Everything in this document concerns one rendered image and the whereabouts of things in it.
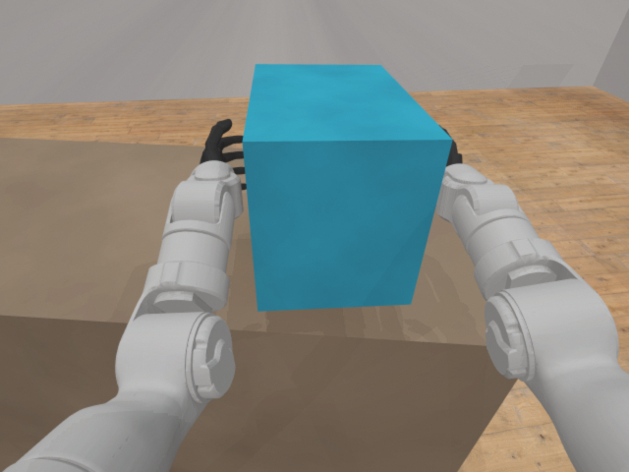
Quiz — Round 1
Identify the right robot forearm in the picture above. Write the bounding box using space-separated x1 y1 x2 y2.
436 163 619 358

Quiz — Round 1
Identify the robot right hand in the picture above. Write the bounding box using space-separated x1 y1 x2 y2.
439 125 463 167

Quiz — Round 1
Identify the pedestal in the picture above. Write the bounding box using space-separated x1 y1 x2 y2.
0 138 518 472

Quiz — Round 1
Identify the right robot upper arm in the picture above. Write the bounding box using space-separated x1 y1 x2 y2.
485 278 629 472

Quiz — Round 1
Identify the carton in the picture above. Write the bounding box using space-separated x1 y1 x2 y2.
243 64 453 312

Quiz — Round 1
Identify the robot left hand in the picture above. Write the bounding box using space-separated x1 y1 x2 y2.
200 119 247 190

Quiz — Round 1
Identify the left robot forearm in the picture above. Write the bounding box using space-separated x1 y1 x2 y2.
115 160 244 387

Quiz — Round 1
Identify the left robot upper arm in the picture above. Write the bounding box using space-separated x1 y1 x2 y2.
3 312 236 472

